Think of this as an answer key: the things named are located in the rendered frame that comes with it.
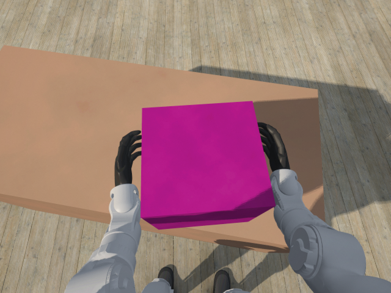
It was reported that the carton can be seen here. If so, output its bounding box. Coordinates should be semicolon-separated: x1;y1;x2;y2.
141;101;276;230

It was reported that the pedestal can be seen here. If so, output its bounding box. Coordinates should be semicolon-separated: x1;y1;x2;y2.
0;45;325;253

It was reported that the right robot upper arm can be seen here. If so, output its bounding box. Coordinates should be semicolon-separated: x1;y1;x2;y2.
288;225;391;293

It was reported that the robot foot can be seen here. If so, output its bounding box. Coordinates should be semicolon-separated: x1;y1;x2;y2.
158;267;174;289
213;270;230;293

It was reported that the right robot forearm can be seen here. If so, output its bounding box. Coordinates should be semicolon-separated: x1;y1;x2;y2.
270;169;366;275

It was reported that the left robot hand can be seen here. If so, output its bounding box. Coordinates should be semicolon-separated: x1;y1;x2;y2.
114;130;142;187

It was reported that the right robot hand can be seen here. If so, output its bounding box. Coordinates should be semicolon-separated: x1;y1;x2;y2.
258;122;290;172

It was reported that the robot right foot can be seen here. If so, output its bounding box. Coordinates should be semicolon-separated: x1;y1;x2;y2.
213;270;230;293

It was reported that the robot left foot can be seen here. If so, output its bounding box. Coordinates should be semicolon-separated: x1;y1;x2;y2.
158;267;174;289

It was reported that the left robot forearm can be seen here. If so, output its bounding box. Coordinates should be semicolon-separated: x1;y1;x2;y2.
64;184;141;293

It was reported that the left robot upper arm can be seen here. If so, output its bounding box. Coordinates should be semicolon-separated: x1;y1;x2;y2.
65;262;136;293

